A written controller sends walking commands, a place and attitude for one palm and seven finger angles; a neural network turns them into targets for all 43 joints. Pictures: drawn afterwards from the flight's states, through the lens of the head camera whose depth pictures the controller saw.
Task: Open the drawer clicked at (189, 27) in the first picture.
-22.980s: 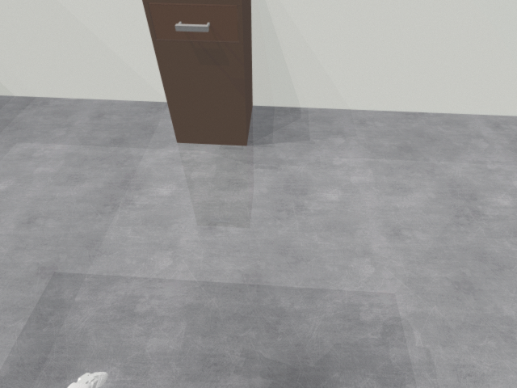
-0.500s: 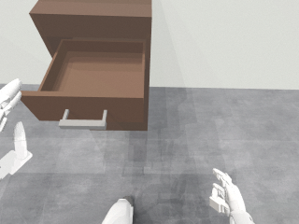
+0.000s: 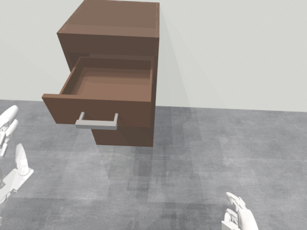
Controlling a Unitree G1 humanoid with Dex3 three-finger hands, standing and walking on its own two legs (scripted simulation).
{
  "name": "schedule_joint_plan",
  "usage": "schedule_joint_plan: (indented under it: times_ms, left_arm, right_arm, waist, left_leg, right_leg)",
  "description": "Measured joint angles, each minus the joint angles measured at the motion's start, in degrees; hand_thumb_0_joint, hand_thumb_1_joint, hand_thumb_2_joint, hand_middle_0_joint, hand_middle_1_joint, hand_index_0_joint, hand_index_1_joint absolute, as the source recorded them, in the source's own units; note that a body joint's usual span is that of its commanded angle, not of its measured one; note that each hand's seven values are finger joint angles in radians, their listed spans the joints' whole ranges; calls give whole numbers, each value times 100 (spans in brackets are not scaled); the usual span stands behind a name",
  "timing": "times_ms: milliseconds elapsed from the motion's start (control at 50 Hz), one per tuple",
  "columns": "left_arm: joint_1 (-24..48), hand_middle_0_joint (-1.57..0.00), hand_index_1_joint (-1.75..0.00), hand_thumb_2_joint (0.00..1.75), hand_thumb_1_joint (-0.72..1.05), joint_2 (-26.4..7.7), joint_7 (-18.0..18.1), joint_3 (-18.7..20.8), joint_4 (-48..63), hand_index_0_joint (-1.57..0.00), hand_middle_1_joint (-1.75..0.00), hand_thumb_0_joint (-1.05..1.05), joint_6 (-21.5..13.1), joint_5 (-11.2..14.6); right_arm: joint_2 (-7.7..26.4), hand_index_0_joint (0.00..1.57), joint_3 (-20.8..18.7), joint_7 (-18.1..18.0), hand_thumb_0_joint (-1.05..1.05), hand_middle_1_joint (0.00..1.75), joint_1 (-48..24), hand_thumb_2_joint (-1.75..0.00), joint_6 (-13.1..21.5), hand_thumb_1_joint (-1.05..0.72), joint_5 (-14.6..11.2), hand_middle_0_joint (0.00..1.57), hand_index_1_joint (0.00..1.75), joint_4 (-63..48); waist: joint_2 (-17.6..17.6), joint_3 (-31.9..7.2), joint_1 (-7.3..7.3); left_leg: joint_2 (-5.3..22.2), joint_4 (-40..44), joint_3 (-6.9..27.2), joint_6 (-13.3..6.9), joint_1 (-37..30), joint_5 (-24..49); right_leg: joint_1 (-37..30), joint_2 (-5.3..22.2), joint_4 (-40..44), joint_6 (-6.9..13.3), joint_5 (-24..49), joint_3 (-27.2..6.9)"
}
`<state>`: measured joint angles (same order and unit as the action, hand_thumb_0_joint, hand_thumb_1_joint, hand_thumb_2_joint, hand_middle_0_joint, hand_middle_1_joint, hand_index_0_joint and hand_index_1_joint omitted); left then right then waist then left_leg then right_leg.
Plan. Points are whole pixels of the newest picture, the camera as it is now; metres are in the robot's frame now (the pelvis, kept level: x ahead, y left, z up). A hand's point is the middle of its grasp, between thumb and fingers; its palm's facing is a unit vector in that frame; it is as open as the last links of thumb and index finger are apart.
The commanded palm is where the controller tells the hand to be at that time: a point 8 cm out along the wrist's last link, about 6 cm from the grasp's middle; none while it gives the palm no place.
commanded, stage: stop stepping back and stand still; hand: left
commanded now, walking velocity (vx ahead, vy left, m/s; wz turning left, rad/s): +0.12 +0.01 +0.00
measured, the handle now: (98, 120) +0.49 +0.23 -0.06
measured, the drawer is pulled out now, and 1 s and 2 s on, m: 0.30 0.30 0.30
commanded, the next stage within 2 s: let the arm hang, fingers relaxed in 0.18 s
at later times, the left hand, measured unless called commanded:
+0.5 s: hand out of the picture +0.15 +0.19 -0.14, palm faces +0.06 -0.97 -0.23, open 7.4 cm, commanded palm none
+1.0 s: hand out of the picture -0.02 +0.17 -0.16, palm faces +0.05 -0.98 -0.21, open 7.3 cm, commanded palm none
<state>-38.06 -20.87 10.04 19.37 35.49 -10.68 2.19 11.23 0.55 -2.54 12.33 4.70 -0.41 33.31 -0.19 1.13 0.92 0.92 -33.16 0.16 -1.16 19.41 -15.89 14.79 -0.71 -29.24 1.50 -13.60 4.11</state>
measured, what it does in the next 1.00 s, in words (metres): stands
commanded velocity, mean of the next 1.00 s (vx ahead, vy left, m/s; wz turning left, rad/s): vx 0.01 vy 0.00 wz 0.00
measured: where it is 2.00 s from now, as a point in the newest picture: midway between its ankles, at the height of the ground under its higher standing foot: outside the picture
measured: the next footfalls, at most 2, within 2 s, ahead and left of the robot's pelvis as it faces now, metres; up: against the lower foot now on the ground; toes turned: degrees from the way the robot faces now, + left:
none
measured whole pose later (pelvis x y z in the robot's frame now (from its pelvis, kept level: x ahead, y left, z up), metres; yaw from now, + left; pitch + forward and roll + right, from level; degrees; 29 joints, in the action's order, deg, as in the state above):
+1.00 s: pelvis +0.02 +0.00 +0.01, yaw +0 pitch -3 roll +0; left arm -19.2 -7.6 1.9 0.6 -65.7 1.0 -0.7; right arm 6.6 0.2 -2.0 17.9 -0.9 0.9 63.3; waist -2.1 3.9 0.2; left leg 0.2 -24.8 -0.2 -0.4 11.9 -10.5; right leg 8.4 -0.9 -23.8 1.4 -12.9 2.4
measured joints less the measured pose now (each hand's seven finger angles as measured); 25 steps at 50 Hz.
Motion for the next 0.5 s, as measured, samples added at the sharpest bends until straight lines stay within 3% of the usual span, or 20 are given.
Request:
schedule_joint_plan:
  times_ms: [140, 280, 300, 340, 380, 440, 500]
  left_arm:
    - [286, -21, -31, 90, 89, 41, 11, -55, -255, -21, -30, 1, 154, -49]
    - [110, -21, -31, 90, 89, -31, -26, 15, -128, -21, -30, 1, 27, -7]
    - [235, -21, -31, 90, 89, -33, -126, -109, -410, -21, -30, 1, -74, -125]
    - [850, -20, -30, 90, 89, 82, -449, -570, -1638, -21, -30, 0, 129, -311]
    - [1492, -20, -30, 90, 90, 378, -659, -979, -3254, -20, -30, 0, 625, -375]
    - [2106, -20, -30, 90, 90, 800, -804, -1343, -5546, -20, -30, 0, 1269, -416]
    - [2281, -19, -30, 90, 91, 1108, -880, -1660, -7204, -19, -29, 1, 1551, -393]
  right_arm:
    - [-97, 20, 80, -67, 2, 30, 114, -90, -46, -90, 14, 21, 30, 90]
    - [-145, 20, 134, 5, 2, 30, 168, -90, 34, -90, 42, 21, 30, 127]
    - [-92, 20, 61, 107, 2, 30, 154, -90, 154, -90, 52, 21, 30, 263]
    - [74, 20, -102, 268, 1, 30, 51, -90, 174, -90, 97, 21, 30, 664]
    - [193, 20, -155, 300, 1, 30, -58, -90, -47, -90, 132, 21, 30, 1019]
    - [186, 20, -132, 289, 1, 30, -100, -90, -353, -90, 182, 20, 30, 1327]
    - [57, 20, -81, 240, 1, 30, -30, -90, -492, -90, 216, 20, 30, 1526]
  waist:
    - [2, -47, 57]
    - [-59, -15, 82]
    - [-123, -72, 56]
    - [-288, -182, -43]
    - [-383, -249, -57]
    - [-290, -211, 28]
    - [-55, -26, 127]
  left_leg:
    - [-30, 124, 4, 13, -121, 325]
    - [6, 227, 70, 96, -131, 353]
    - [12, 121, 81, 101, -25, 310]
    - [-30, -124, 99, 109, 145, 187]
    - [-104, -308, 104, 67, 195, 72]
    - [-177, -445, 87, 45, 122, -44]
    - [-176, -364, 61, 64, -71, -51]
  right_leg:
    - [0, -23, -249, -64, -510, -91]
    - [-122, -102, 116, 10, -20, -86]
    - [-55, -105, 75, 15, -62, -63]
    - [129, -56, -231, 3, -237, -32]
    - [212, 21, -522, -21, -430, -20]
    - [192, 101, -790, -31, -627, -32]
    - [35, 103, -762, -37, -647, -61]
